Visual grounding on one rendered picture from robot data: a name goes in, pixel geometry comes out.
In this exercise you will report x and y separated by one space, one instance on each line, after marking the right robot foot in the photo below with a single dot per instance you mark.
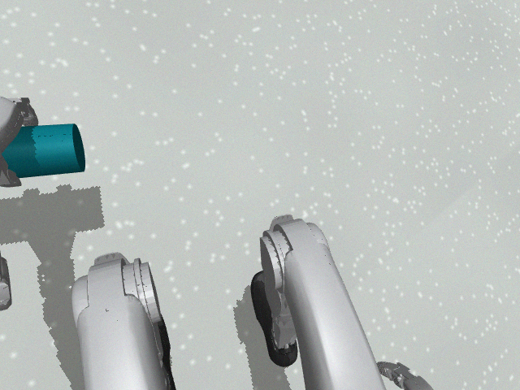
281 357

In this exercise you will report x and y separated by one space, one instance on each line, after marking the right robot hand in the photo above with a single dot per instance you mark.
402 376

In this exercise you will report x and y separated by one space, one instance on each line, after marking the bottle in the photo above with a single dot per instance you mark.
46 150

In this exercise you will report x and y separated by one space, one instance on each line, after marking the left robot hand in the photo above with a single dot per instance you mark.
13 113

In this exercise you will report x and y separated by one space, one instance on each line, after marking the left robot foot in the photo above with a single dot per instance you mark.
166 355

